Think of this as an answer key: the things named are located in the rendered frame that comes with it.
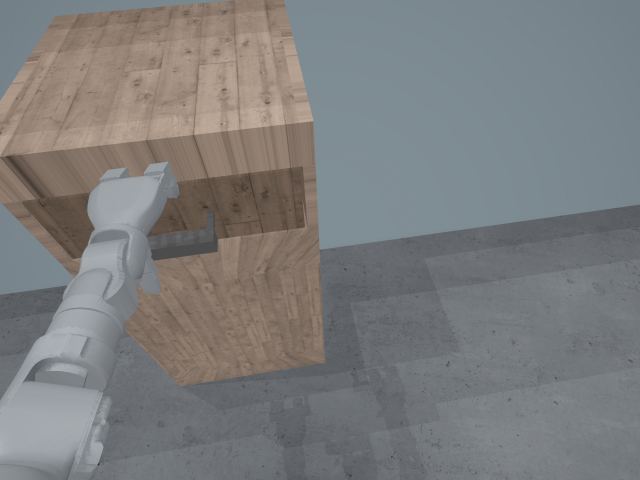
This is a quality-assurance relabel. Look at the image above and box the left robot upper arm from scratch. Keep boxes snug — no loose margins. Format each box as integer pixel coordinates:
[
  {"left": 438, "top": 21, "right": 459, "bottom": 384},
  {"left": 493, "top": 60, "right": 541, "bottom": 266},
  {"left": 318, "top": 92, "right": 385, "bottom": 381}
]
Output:
[{"left": 0, "top": 380, "right": 112, "bottom": 480}]

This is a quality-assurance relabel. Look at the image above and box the robot left hand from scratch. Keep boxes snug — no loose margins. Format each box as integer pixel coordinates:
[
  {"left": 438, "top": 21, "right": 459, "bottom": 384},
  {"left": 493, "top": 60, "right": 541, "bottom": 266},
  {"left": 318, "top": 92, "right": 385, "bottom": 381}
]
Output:
[{"left": 87, "top": 162, "right": 179, "bottom": 294}]

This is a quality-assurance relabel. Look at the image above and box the drawer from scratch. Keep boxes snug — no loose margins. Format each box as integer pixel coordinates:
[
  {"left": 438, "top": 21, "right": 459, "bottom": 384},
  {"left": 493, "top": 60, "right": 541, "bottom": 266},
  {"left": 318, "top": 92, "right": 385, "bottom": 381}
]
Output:
[{"left": 22, "top": 167, "right": 305, "bottom": 259}]

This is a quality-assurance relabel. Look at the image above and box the handle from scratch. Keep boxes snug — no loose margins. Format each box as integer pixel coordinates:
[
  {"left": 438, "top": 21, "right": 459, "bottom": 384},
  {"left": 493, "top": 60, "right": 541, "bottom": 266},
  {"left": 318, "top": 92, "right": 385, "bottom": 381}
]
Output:
[{"left": 147, "top": 210, "right": 218, "bottom": 261}]

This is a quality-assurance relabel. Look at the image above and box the robot left forearm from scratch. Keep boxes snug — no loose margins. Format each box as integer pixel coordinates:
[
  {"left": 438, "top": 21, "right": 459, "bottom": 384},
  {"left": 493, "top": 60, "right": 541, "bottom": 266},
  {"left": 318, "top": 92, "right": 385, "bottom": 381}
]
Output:
[{"left": 0, "top": 224, "right": 149, "bottom": 420}]

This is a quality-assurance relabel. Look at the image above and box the cabinet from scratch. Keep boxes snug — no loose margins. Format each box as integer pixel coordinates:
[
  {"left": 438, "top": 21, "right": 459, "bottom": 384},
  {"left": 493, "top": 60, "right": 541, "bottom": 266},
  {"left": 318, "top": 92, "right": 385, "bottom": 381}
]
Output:
[{"left": 0, "top": 0, "right": 325, "bottom": 386}]

